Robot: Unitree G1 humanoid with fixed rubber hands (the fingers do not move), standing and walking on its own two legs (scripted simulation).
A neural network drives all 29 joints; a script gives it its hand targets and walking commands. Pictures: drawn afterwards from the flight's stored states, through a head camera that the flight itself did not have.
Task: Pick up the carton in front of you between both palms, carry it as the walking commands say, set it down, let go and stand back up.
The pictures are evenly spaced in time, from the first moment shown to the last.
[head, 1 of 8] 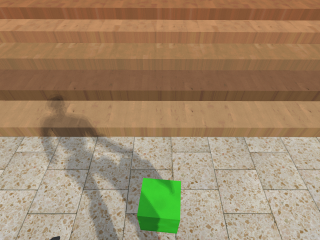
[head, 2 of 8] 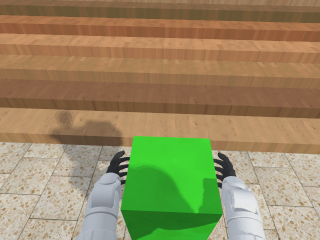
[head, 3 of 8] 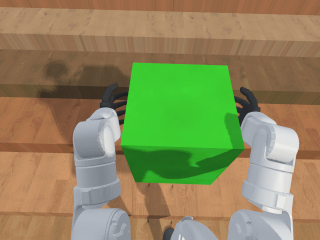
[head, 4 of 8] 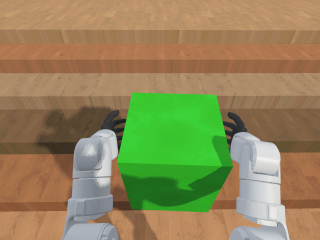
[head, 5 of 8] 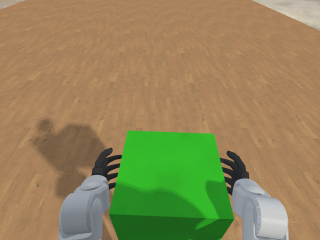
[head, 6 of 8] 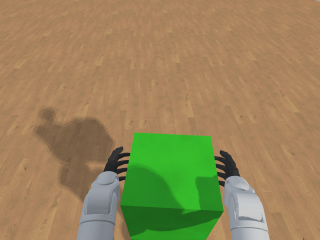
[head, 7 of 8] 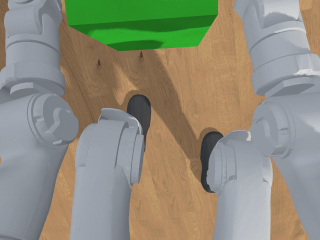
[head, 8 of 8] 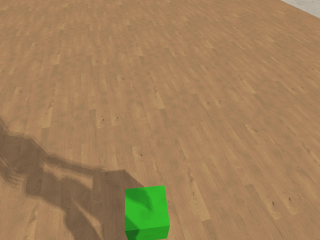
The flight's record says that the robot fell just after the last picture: no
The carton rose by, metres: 1.79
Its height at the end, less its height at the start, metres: +1.03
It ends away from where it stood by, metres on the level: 5.59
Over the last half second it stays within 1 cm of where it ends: yes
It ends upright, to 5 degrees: yes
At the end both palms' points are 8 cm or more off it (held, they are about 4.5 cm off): yes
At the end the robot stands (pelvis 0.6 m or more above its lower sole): yes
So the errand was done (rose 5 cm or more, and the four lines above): yes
